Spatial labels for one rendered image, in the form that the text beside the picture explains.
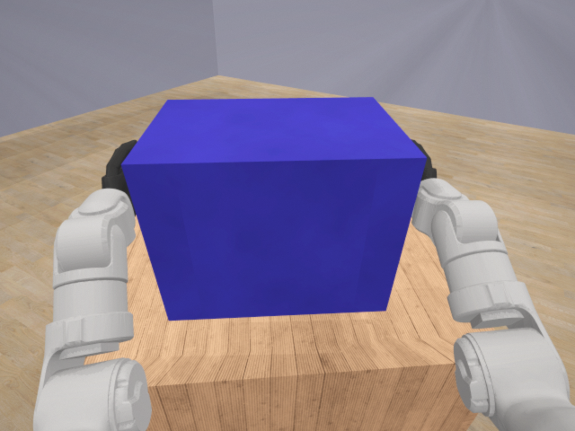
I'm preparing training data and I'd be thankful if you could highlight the left robot forearm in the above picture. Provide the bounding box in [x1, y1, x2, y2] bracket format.
[33, 189, 136, 431]

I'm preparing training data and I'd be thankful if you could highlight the right robot forearm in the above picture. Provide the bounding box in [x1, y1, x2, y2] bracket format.
[411, 178, 570, 400]

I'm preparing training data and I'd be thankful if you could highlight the robot right hand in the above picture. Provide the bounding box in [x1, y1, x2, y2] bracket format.
[411, 139, 437, 180]

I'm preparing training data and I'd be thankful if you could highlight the pedestal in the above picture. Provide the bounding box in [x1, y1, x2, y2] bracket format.
[84, 215, 495, 431]

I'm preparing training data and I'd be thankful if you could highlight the left robot upper arm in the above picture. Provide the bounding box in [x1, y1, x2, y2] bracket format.
[36, 357, 152, 431]

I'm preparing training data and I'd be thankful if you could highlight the robot left hand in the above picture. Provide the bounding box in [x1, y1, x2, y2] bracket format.
[102, 140, 137, 216]

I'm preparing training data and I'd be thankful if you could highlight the right robot upper arm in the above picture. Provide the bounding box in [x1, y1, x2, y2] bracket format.
[454, 327, 575, 431]

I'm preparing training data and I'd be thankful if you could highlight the carton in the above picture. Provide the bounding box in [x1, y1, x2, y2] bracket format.
[121, 97, 427, 321]

